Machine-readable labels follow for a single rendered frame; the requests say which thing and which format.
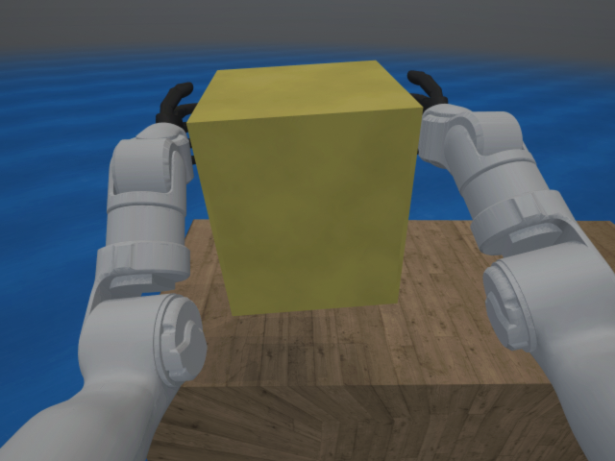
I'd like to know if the right robot forearm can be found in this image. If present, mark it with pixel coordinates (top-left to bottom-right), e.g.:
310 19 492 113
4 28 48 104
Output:
418 104 615 284

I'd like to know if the robot right upper arm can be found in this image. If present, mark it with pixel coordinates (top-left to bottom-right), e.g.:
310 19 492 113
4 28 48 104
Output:
482 240 615 461

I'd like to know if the left robot forearm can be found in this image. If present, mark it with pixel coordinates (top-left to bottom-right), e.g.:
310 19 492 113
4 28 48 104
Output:
78 123 194 375

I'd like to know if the robot left upper arm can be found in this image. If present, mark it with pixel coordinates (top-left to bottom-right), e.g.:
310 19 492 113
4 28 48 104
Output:
0 293 208 461

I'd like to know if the carton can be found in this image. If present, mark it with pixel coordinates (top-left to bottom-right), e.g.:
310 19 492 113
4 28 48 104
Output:
186 61 423 316

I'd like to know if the pedestal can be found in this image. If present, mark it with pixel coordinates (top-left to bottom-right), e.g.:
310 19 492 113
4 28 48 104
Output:
146 219 615 461

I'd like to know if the left robot hand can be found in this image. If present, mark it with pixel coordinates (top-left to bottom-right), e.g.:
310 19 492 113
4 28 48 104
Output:
156 82 198 165

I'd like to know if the right robot hand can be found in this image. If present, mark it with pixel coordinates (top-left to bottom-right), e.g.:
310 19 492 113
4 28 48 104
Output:
407 70 448 155

